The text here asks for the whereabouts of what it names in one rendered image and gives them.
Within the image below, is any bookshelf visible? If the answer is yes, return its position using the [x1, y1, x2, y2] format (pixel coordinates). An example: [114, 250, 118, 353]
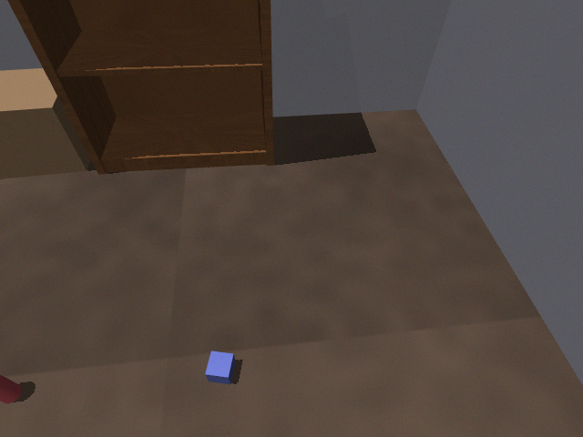
[7, 0, 274, 175]

